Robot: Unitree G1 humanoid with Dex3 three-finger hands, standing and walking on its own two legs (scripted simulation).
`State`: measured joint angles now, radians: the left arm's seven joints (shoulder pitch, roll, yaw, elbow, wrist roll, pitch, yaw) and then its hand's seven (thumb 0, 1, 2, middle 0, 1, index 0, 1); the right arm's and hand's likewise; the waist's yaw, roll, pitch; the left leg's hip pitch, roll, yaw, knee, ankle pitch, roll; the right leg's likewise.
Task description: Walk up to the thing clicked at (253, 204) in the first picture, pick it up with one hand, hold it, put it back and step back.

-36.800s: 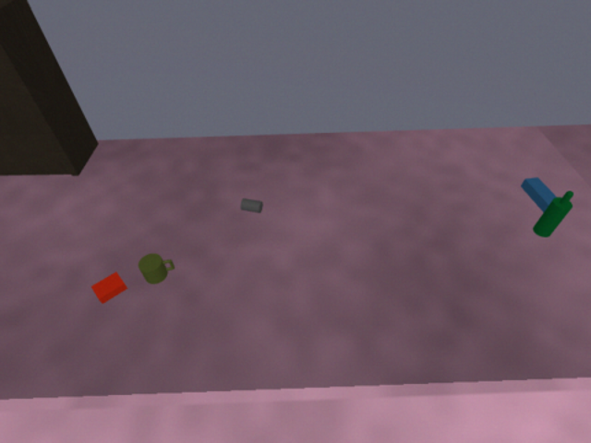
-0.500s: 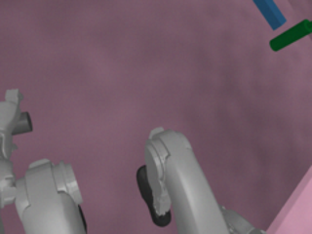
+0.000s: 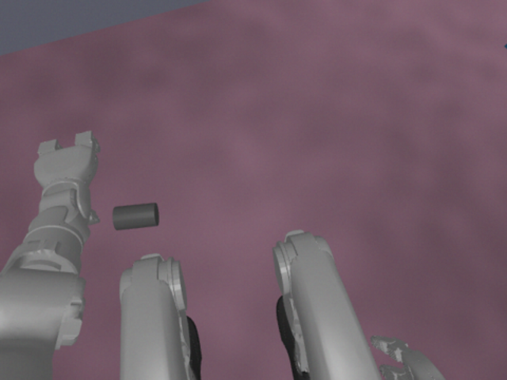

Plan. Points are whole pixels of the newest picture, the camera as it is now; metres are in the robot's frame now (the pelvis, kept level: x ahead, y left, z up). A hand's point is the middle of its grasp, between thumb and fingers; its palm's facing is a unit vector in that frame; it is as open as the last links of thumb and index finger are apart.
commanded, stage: withdraw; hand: left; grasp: from above
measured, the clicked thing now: (136, 216) +0.46 +0.23 -0.34
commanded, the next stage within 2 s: home in 0.34 s
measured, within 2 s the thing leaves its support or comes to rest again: neither
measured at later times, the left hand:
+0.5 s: hand (104, 204) +0.45 +0.26 -0.20, palm faces -0.36 -0.02 -0.93, open 13.5 cm
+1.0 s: hand (60, 244) +0.34 +0.24 -0.01, palm faces -0.33 -0.59 -0.74, open 8.4 cm
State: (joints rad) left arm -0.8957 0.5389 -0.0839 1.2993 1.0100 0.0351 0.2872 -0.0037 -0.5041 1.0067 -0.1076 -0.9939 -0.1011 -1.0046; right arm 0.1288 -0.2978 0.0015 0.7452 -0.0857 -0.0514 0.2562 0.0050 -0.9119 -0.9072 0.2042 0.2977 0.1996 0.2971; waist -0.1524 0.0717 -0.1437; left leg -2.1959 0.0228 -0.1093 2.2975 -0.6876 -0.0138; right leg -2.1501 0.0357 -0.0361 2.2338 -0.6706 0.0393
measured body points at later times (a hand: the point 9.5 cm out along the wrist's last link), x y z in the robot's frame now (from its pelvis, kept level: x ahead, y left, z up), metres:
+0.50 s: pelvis -0.01 +0.00 -0.04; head +0.21 +0.06 +0.34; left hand +0.47 +0.26 -0.15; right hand +0.03 -0.28 -0.15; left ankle +0.08 +0.13 -0.33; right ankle +0.10 -0.13 -0.33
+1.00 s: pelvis +0.01 +0.00 +0.11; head +0.18 +0.04 +0.52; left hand +0.36 +0.27 +0.03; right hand +0.15 -0.27 -0.01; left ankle +0.08 +0.13 -0.33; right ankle +0.10 -0.13 -0.33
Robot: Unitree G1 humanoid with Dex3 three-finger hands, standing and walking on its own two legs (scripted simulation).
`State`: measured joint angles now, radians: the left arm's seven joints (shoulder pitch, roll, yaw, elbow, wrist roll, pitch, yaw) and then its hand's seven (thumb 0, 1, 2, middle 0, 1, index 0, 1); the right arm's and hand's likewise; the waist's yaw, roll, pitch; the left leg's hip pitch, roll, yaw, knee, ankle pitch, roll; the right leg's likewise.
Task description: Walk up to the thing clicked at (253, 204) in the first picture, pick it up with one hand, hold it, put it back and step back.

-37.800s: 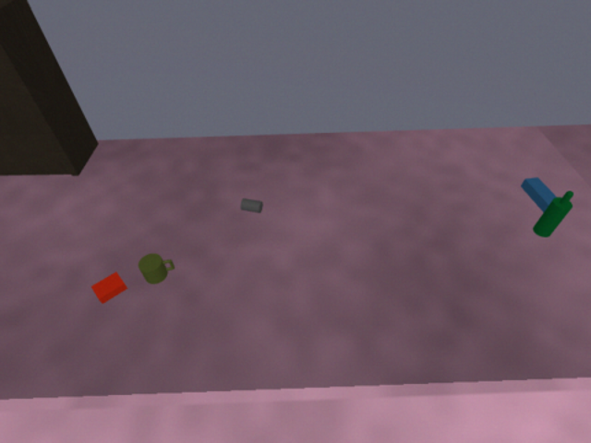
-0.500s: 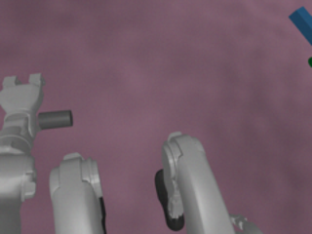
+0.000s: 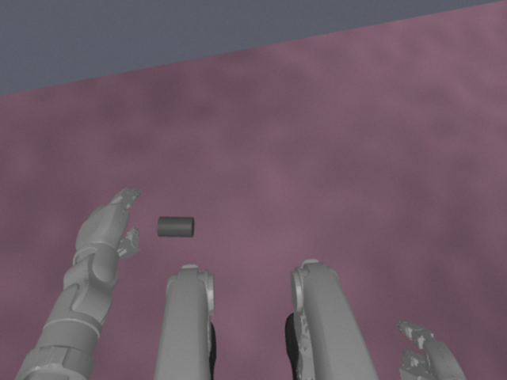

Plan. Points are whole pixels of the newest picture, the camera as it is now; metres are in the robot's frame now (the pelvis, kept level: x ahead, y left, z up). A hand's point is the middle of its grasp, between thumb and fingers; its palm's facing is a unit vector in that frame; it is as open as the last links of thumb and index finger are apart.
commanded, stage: home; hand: left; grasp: from above
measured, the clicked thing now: (176, 226) +0.46 +0.21 -0.45
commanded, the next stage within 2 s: none
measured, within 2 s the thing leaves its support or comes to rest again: neither
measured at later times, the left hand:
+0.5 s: hand (81, 296) +0.25 +0.19 +0.10, palm faces +0.04 -0.95 -0.30, open 7.4 cm
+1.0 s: hand (9, 333) +0.22 +0.19 +0.19, palm faces +0.14 -0.97 -0.19, open 7.4 cm
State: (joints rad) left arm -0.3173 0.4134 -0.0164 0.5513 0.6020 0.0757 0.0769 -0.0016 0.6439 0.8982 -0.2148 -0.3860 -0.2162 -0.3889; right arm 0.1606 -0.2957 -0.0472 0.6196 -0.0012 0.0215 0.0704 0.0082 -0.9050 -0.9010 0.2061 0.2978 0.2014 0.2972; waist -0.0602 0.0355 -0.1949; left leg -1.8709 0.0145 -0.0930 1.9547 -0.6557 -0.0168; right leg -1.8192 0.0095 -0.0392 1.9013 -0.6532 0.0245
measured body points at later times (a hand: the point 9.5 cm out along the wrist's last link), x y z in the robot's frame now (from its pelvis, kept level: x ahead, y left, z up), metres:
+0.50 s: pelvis +0.04 +0.00 +0.18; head +0.12 +0.02 +0.62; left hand +0.24 +0.24 +0.12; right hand +0.23 -0.22 +0.09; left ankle +0.08 +0.13 -0.44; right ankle +0.09 -0.13 -0.44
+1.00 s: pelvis +0.08 +0.00 +0.24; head +0.10 +0.01 +0.69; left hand +0.21 +0.24 +0.21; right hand +0.27 -0.23 +0.19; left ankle +0.08 +0.13 -0.44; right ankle +0.09 -0.13 -0.44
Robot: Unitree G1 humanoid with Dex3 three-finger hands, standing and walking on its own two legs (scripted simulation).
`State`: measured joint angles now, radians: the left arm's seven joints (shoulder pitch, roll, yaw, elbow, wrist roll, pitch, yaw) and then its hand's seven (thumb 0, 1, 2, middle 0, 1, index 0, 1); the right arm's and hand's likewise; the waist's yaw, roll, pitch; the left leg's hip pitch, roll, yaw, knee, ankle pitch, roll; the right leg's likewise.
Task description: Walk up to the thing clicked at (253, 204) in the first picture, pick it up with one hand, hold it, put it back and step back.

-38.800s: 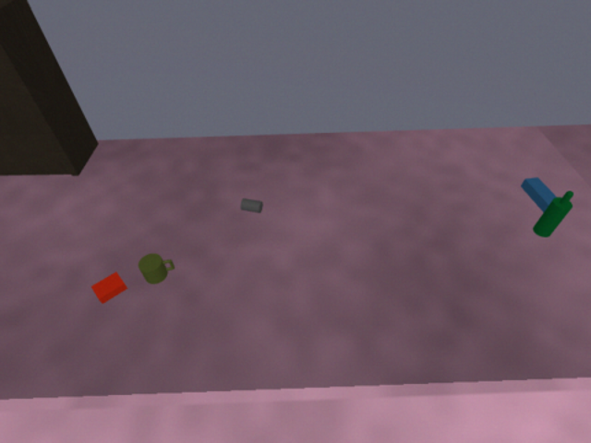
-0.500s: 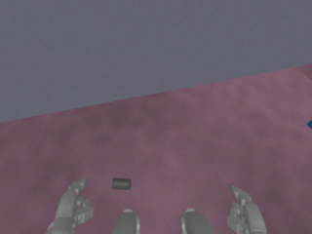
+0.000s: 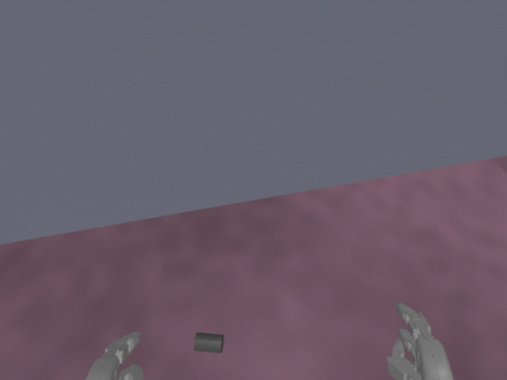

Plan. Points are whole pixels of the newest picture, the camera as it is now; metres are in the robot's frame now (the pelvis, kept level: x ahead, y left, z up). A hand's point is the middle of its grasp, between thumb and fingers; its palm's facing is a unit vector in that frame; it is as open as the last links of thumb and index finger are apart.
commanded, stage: home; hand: left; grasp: from above
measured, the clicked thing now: (209, 342) +0.40 +0.18 -0.68
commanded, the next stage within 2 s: stand in 1.78 s
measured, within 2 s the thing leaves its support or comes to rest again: neither
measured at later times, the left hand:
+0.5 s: hand out of the picture +0.16 +0.18 -0.05, palm faces +0.05 -0.98 -0.20, open 7.4 cm
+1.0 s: hand out of the picture +0.16 +0.18 -0.05, palm faces +0.04 -0.98 -0.20, open 7.4 cm
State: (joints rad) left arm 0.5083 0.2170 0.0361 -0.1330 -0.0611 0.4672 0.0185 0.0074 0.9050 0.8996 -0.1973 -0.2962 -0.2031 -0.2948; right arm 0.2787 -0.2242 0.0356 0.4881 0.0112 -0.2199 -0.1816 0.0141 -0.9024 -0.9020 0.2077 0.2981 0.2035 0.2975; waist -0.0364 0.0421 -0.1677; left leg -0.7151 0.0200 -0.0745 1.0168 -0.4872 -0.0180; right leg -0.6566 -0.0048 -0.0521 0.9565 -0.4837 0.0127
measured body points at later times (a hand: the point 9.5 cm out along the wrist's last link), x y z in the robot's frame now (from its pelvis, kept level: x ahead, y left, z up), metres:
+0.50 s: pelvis +0.00 +0.00 +0.00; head +0.02 +0.00 +0.45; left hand +0.16 +0.23 -0.03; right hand +0.16 -0.24 -0.06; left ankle +0.01 +0.13 -0.68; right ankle +0.00 -0.13 -0.68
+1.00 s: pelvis +0.00 +0.00 +0.00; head +0.02 +0.01 +0.45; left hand +0.16 +0.23 -0.03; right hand +0.16 -0.24 -0.06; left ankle +0.01 +0.13 -0.68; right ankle +0.00 -0.13 -0.68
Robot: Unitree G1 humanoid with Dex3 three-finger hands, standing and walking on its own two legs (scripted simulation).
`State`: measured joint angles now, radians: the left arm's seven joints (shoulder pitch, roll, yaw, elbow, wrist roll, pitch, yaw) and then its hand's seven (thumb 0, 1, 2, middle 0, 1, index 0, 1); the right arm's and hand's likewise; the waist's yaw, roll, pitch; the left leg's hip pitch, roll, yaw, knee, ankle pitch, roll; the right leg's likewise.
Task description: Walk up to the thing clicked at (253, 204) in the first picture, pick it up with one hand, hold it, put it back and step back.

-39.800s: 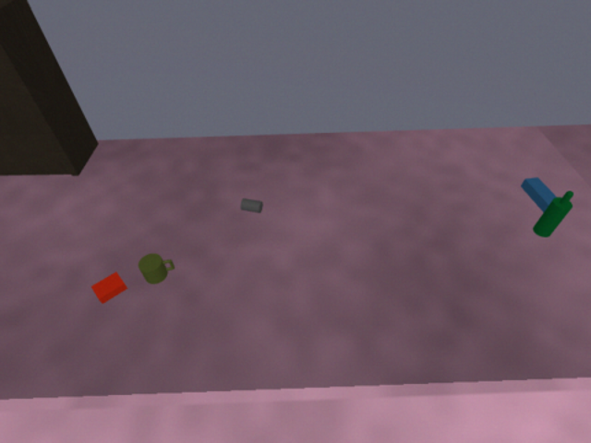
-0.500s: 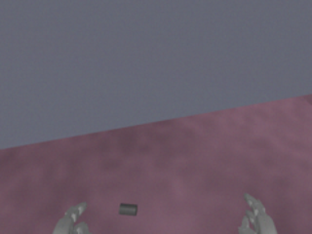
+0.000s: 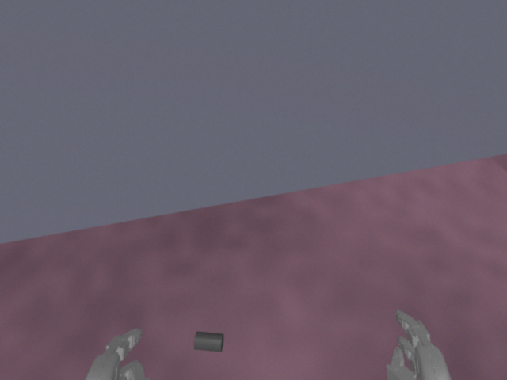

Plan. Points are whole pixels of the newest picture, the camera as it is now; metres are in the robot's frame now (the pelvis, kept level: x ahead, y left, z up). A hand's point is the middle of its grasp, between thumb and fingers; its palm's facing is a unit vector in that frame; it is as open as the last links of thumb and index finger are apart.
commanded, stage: home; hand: left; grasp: from above
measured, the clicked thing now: (209, 341) +0.40 +0.18 -0.68
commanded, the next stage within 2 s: stand in 0.78 s
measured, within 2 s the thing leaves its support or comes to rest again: neither
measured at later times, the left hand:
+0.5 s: hand out of the picture +0.17 +0.18 -0.05, palm faces +0.05 -0.98 -0.20, open 7.4 cm
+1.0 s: hand out of the picture +0.16 +0.20 -0.08, palm faces +0.02 -0.95 -0.31, open 7.4 cm
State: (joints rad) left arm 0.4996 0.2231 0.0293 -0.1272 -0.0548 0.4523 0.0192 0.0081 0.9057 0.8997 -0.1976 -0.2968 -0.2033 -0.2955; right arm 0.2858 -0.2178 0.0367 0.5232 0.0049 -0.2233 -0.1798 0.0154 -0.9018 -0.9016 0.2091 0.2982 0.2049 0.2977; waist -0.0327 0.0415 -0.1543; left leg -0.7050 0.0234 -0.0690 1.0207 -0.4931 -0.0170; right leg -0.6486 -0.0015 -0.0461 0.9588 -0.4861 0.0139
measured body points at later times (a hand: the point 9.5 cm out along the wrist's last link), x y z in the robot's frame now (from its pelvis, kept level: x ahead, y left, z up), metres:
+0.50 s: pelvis +0.01 +0.00 +0.00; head +0.03 +0.00 +0.45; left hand +0.16 +0.23 -0.03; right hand +0.17 -0.25 -0.06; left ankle +0.01 +0.12 -0.68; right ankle +0.00 -0.13 -0.68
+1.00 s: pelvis -0.01 +0.00 +0.01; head +0.02 +0.01 +0.46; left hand +0.16 +0.25 -0.06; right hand +0.15 -0.25 -0.09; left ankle +0.01 +0.12 -0.68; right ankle +0.00 -0.13 -0.68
